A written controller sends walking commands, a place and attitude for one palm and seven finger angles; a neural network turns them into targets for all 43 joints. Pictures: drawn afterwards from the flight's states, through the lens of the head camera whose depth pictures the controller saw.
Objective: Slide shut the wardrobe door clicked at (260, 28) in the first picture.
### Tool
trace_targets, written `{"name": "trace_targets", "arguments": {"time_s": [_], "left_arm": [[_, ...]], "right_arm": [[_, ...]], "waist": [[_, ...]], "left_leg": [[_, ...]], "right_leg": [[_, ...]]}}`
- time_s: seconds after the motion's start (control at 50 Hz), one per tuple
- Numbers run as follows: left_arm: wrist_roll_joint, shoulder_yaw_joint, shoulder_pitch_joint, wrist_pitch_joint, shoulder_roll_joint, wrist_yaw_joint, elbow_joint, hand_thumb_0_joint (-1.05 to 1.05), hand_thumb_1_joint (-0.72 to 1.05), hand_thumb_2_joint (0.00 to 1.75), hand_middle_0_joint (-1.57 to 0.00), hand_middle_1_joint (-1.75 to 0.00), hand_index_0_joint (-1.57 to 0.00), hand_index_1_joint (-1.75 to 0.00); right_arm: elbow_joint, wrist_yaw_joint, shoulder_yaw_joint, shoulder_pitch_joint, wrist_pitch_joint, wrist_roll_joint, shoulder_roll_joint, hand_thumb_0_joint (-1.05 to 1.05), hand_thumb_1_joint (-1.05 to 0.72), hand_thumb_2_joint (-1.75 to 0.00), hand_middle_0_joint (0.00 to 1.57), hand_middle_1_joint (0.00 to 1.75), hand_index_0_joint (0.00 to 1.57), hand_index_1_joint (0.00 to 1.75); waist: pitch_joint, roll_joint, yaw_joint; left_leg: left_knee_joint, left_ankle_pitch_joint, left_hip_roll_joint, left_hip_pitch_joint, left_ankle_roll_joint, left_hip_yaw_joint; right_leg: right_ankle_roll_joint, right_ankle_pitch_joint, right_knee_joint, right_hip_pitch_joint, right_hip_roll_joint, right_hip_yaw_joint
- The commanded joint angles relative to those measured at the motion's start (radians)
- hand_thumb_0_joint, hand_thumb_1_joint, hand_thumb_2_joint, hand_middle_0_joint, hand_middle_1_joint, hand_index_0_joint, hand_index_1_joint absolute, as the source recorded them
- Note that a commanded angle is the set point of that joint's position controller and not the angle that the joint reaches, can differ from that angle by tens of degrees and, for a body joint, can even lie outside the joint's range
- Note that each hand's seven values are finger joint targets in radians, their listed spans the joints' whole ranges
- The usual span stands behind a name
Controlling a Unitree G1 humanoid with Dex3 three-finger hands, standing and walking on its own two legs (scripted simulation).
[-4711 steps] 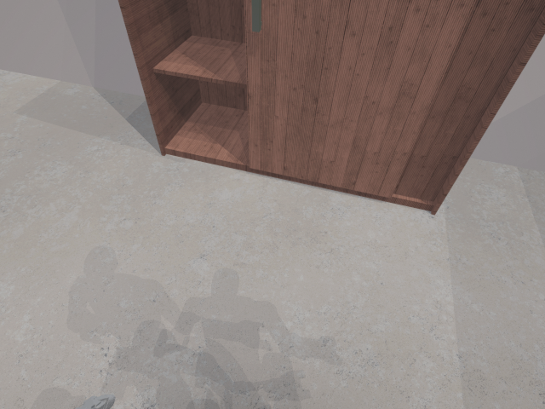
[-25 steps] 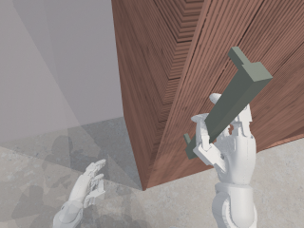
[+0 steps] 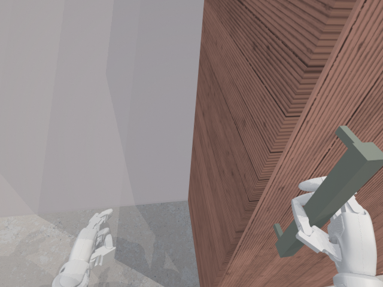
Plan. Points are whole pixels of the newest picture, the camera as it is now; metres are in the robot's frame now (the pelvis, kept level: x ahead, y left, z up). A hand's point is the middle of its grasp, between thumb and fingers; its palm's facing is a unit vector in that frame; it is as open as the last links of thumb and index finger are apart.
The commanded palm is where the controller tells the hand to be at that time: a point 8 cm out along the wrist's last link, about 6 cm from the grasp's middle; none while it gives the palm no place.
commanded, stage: stop walking and hold the door there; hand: right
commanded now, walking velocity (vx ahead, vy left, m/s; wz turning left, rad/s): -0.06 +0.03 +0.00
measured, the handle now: (308, 202) +0.22 -0.18 +0.16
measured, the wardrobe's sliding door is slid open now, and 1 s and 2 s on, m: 0.00 0.00 0.00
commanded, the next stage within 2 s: loosen the grip on the handle in 1.76 s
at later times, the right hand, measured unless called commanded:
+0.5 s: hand (305, 229) +0.18 -0.16 +0.15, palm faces +0.09 +0.98 -0.17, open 6.4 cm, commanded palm +0.16 -0.21 +0.14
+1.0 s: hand (306, 232) +0.18 -0.16 +0.15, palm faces -0.02 +0.99 -0.10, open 6.5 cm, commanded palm +0.15 -0.19 +0.14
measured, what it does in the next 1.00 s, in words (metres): shifts its weight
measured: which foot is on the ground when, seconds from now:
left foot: down 0.00-0.98, up 1.00-1.00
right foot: down 0.00-1.00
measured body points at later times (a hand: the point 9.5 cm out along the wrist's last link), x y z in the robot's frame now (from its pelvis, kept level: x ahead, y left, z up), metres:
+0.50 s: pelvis -0.06 -0.04 +0.00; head -0.11 -0.03 +0.45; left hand +0.07 +0.20 -0.08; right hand +0.17 -0.21 +0.16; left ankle -0.08 +0.11 -0.73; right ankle +0.04 -0.15 -0.73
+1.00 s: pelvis -0.13 -0.09 -0.02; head -0.15 -0.07 +0.43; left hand +0.00 +0.17 -0.11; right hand +0.17 -0.22 +0.15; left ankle -0.09 +0.12 -0.72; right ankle +0.04 -0.14 -0.73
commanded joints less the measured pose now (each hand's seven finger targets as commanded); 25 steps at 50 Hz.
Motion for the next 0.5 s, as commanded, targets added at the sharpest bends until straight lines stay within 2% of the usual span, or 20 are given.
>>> {"name": "trace_targets", "arguments": {"time_s": [0.0, 0.02, 0.04, 0.06, 0.08, 0.1, 0.12, 0.14, 0.16, 0.18, 0.2, 0.22, 0.26, 0.28, 0.32, 0.36, 0.38, 0.42, 0.46, 0.48], "left_arm": [[-0.007, 0.021, -0.084, -0.030, 0.068, 0.004, -0.139, 0.00, 0.90, 0.90, -0.20, -0.30, -0.20, -0.30], [-0.006, 0.004, -0.104, -0.024, 0.014, 0.021, -0.131, 0.00, 0.90, 0.90, -0.20, -0.30, -0.20, -0.30], [0.003, -0.007, -0.076, -0.005, 0.005, 0.033, -0.099, 0.00, 0.90, 0.90, -0.20, -0.30, -0.20, -0.30], [0.000, 0.001, -0.068, 0.007, 0.006, 0.030, -0.086, 0.00, 0.90, 0.90, -0.20, -0.30, -0.20, -0.30], [0.008, 0.001, -0.084, 0.003, 0.011, 0.031, -0.091, 0.00, 0.90, 0.90, -0.20, -0.30, -0.20, -0.30], [0.008, -0.001, -0.086, -0.006, 0.016, 0.029, -0.098, 0.00, 0.90, 0.90, -0.20, -0.30, -0.20, -0.30], [0.010, -0.002, -0.087, -0.015, 0.022, 0.033, -0.098, 0.00, 0.90, 0.90, -0.20, -0.30, -0.20, -0.30], [0.015, -0.005, -0.065, -0.017, 0.033, 0.034, -0.085, 0.00, 0.90, 0.90, -0.20, -0.30, -0.20, -0.30], [0.015, -0.002, -0.068, -0.018, 0.051, 0.035, -0.077, 0.00, 0.90, 0.90, -0.20, -0.30, -0.20, -0.30], [0.012, -0.004, -0.056, -0.022, 0.044, 0.034, -0.080, 0.00, 0.90, 0.90, -0.20, -0.30, -0.20, -0.30], [0.008, -0.002, -0.058, -0.026, 0.045, 0.034, -0.079, 0.00, 0.90, 0.90, -0.20, -0.30, -0.20, -0.30], [0.005, -0.001, -0.064, -0.027, 0.038, 0.035, -0.083, 0.00, 0.90, 0.90, -0.20, -0.30, -0.20, -0.30], [0.001, -0.004, -0.073, -0.031, 0.036, 0.039, -0.078, 0.00, 0.90, 0.90, -0.20, -0.30, -0.20, -0.30], [0.004, -0.008, -0.074, -0.031, 0.030, 0.041, -0.078, 0.00, 0.90, 0.90, -0.20, -0.30, -0.20, -0.30], [0.006, -0.006, -0.079, -0.028, 0.030, 0.044, -0.074, 0.00, 0.90, 0.90, -0.20, -0.30, -0.20, -0.30], [0.004, -0.002, -0.087, -0.026, 0.036, 0.042, -0.071, 0.00, 0.90, 0.90, -0.20, -0.30, -0.20, -0.30], [0.007, -0.006, -0.089, -0.026, 0.032, 0.044, -0.076, 0.00, 0.90, 0.90, -0.20, -0.30, -0.20, -0.30], [0.007, -0.007, -0.097, -0.021, 0.030, 0.045, -0.073, 0.00, 0.90, 0.90, -0.20, -0.30, -0.20, -0.30], [0.005, -0.005, -0.107, -0.017, 0.036, 0.048, -0.069, 0.00, 0.90, 0.90, -0.20, -0.30, -0.20, -0.30], [0.007, -0.004, -0.106, -0.016, 0.038, 0.048, -0.073, 0.00, 0.90, 0.90, -0.20, -0.30, -0.20, -0.30]], "right_arm": [[-0.038, 0.014, 0.053, -0.024, -0.046, -0.060, 0.006, 0.00, -0.90, -0.90, 0.45, 1.40, 0.45, 1.40], [-0.096, 0.007, -0.063, -0.025, -0.033, -0.064, -0.101, 0.00, -0.90, -0.90, 0.45, 1.40, 0.45, 1.40], [-0.072, -0.015, -0.242, -0.057, -0.033, -0.061, -0.245, 0.00, -0.90, -0.90, 0.45, 1.40, 0.45, 1.40], [-0.030, -0.022, -0.223, -0.088, -0.041, -0.061, -0.236, 0.00, -0.90, -0.90, 0.45, 1.40, 0.45, 1.40], [-0.006, -0.015, -0.102, -0.081, -0.030, -0.054, -0.111, 0.00, -0.90, -0.90, 0.45, 1.40, 0.45, 1.40], [0.037, -0.005, -0.057, -0.055, -0.027, -0.050, -0.062, 0.00, -0.90, -0.90, 0.45, 1.40, 0.45, 1.40], [0.023, -0.002, -0.075, -0.057, -0.029, -0.049, -0.080, 0.00, -0.90, -0.90, 0.45, 1.40, 0.45, 1.40], [0.021, -0.001, -0.080, -0.047, -0.037, -0.049, -0.086, 0.00, -0.90, -0.90, 0.45, 1.40, 0.45, 1.40], [0.015, 0.004, -0.067, -0.048, -0.047, -0.054, -0.093, 0.00, -0.90, -0.90, 0.45, 1.40, 0.45, 1.40], [0.011, 0.004, -0.053, -0.039, -0.050, -0.053, -0.076, 0.00, -0.90, -0.90, 0.45, 1.40, 0.45, 1.40], [0.016, 0.001, -0.065, -0.037, -0.048, -0.051, -0.090, 0.00, -0.90, -0.90, 0.45, 1.40, 0.45, 1.40], [0.010, 0.002, -0.050, -0.037, -0.044, -0.049, -0.074, 0.00, -0.90, -0.90, 0.45, 1.40, 0.45, 1.40], [0.013, 0.003, -0.047, -0.061, -0.039, -0.045, -0.085, 0.00, -0.90, -0.90, 0.45, 1.40, 0.45, 1.40], [0.031, 0.002, -0.033, -0.065, -0.035, -0.042, -0.062, 0.00, -0.90, -0.90, 0.45, 1.40, 0.45, 1.40], [0.056, -0.003, -0.045, -0.097, -0.030, -0.035, -0.070, 0.00, -0.90, -0.90, 0.45, 1.40, 0.45, 1.40], [0.058, -0.004, -0.018, -0.163, -0.029, -0.033, -0.062, 0.00, -0.90, -0.90, 0.45, 1.40, 0.45, 1.40], [0.061, -0.007, -0.008, -0.199, -0.028, -0.033, -0.052, 0.00, -0.90, -0.90, 0.45, 1.40, 0.45, 1.40], [0.108, -0.015, -0.018, -0.240, -0.025, -0.033, -0.054, 0.00, -0.90, -0.90, 0.45, 1.40, 0.45, 1.40], [0.132, -0.018, -0.005, -0.282, -0.023, -0.034, -0.050, 0.00, -0.90, -0.90, 0.45, 1.40, 0.45, 1.40], [0.110, -0.022, -0.005, -0.328, -0.025, -0.036, -0.048, 0.00, -0.90, -0.90, 0.45, 1.40, 0.45, 1.40]], "waist": [[0.015, -0.019, 0.056], [0.020, -0.004, 0.061], [-0.019, 0.049, 0.073], [-0.033, 0.329, 0.066], [0.010, 0.421, 0.070], [0.038, 0.400, 0.072], [0.047, 0.249, 0.073], [0.014, 0.132, 0.071], [-0.003, 0.055, 0.072], [-0.043, 0.032, 0.063], [-0.068, 0.051, 0.059], [-0.074, 0.076, 0.057], [-0.051, 0.109, 0.063], [-0.042, 0.116, 0.062], [-0.026, 0.119, 0.061], [-0.012, 0.100, 0.066], [0.001, 0.056, 0.067], [0.041, 0.037, 0.067], [0.061, 0.037, 0.070], [0.039, 0.006, 0.068]], "left_leg": [[-0.179, 0.094, 0.092, -0.253, -0.022, -0.077], [-0.212, 0.458, 0.138, -0.261, 0.021, -0.139], [-0.177, 0.766, 0.187, -0.220, 0.026, -0.140], [-0.206, 0.852, 0.211, -0.173, 0.003, -0.140], [-0.222, 0.890, 0.212, -0.162, 0.013, -0.146], [-0.243, 0.811, 0.204, -0.194, 0.011, -0.139], [-0.220, 0.839, 0.191, -0.195, 0.021, -0.130], [-0.164, 0.874, 0.162, -0.162, 0.015, -0.101], [-0.118, 0.847, 0.139, -0.158, 0.002, -0.076], [-0.091, 0.791, 0.121, -0.158, -0.007, -0.057], [-0.096, 0.726, 0.111, -0.165, -0.008, -0.048], [-0.121, 0.673, 0.110, -0.160, -0.006, -0.042], [-0.181, 0.597, 0.120, -0.154, -0.002, -0.049], [-0.207, 0.531, 0.120, -0.162, 0.000, -0.058], [-0.246, 0.415, 0.120, -0.188, 0.006, -0.075], [-0.268, 0.246, 0.112, -0.222, 0.008, -0.073], [-0.281, 0.132, 0.106, -0.248, 0.009, -0.072], [-0.299, -0.039, 0.091, -0.299, 0.012, -0.069], [-0.279, -0.098, 0.073, -0.316, 0.009, -0.048], [-0.242, -0.109, 0.060, -0.298, 0.006, -0.039]], "right_leg": [[-0.057, -0.130, -0.005, 0.071, -0.097, 0.090], [-0.037, -0.058, 0.085, 0.081, -0.035, 0.030], [-0.024, 0.024, 0.142, 0.082, 0.007, -0.024], [-0.007, -0.025, 0.244, 0.032, 0.067, -0.003], [-0.011, -0.070, 0.219, 0.013, 0.084, 0.031], [-0.020, -0.067, 0.159, 0.046, 0.063, 0.046], [-0.030, 0.021, 0.095, 0.087, 0.042, 0.033], [-0.039, 0.156, 0.042, 0.130, 0.024, 0.030], [-0.044, 0.275, 0.011, 0.166, 0.000, 0.043], [-0.051, 0.372, 0.008, 0.218, -0.028, 0.058], [-0.052, 0.417, 0.018, 0.258, -0.051, 0.061], [-0.047, 0.398, 0.027, 0.260, -0.058, 0.055], [-0.031, 0.270, 0.026, 0.216, -0.042, 0.052], [-0.028, 0.188, 0.015, 0.206, -0.036, 0.054], [-0.025, 0.070, -0.003, 0.202, -0.030, 0.057], [-0.019, -0.019, -0.034, 0.209, -0.037, 0.073], [-0.018, -0.103, -0.055, 0.194, -0.040, 0.077], [-0.014, -0.236, -0.087, 0.154, -0.049, 0.094], [-0.012, -0.335, -0.132, 0.127, -0.067, 0.130], [-0.015, -0.406, -0.166, 0.111, -0.081, 0.146]]}}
